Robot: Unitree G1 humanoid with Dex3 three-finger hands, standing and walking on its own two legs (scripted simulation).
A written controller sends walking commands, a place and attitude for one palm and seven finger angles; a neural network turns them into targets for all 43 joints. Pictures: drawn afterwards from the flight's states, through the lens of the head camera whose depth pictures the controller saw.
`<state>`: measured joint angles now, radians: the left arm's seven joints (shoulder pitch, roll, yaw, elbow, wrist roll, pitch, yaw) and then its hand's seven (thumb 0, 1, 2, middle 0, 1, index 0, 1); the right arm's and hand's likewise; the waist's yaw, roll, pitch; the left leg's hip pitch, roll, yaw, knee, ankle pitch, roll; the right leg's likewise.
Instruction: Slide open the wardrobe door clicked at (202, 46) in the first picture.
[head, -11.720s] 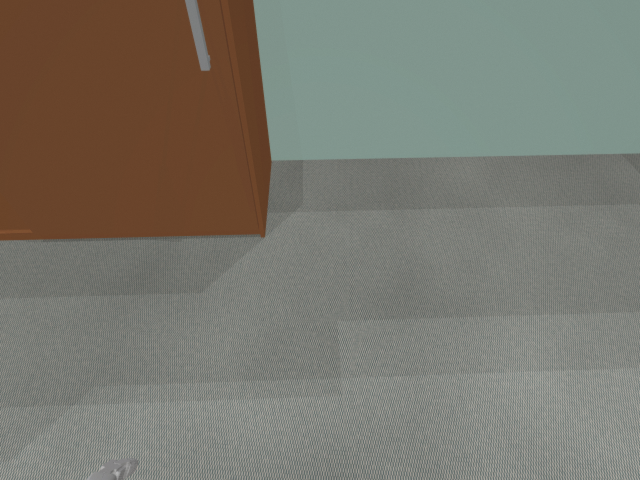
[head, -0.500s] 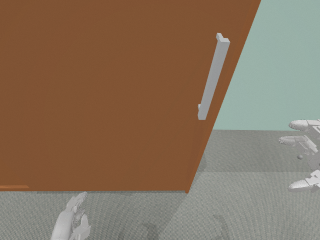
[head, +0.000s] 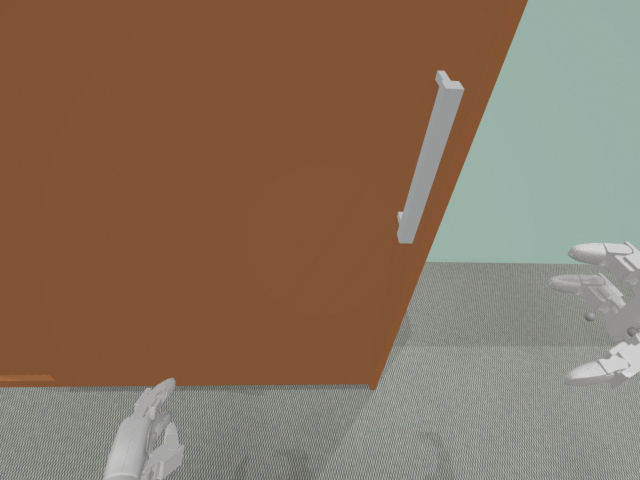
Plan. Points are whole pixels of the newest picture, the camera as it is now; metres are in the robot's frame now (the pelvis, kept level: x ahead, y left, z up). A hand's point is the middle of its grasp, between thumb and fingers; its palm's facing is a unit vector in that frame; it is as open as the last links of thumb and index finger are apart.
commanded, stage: move the hooked fingers beside the handle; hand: right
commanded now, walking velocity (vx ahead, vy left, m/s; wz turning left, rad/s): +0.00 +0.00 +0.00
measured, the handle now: (421, 166) +0.54 -0.14 +0.14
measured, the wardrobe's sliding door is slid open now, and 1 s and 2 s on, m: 0.00 0.00 0.00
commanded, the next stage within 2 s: none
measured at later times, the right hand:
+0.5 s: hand (554, 275) +0.33 -0.26 +0.14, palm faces -0.01 +1.00 -0.02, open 14.0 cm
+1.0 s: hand (510, 237) +0.40 -0.23 +0.13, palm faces -0.03 +1.00 +0.00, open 14.0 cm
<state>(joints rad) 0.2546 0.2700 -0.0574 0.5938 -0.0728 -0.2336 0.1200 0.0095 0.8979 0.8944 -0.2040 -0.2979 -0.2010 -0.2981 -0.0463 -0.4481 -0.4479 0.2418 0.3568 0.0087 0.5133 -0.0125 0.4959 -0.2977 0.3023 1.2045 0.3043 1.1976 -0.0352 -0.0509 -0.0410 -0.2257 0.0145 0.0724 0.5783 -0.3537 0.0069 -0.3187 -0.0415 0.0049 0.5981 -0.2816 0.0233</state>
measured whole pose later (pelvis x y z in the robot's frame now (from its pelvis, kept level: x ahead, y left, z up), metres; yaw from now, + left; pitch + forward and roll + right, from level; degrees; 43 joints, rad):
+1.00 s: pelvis +0.00 -0.01 +0.00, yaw +1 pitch +4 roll +1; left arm 0.31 0.27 -0.04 0.63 -0.06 -0.11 0.10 0.01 0.90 0.89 -0.20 -0.30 -0.20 -0.30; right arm -0.52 -0.43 -0.34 0.70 0.23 -0.06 0.36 -0.01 0.50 -0.30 0.30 1.20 0.30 1.20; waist 0.04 -0.02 -0.05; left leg -0.33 0.02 0.05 0.61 -0.35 -0.01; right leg -0.42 -0.04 -0.02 0.64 -0.29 0.01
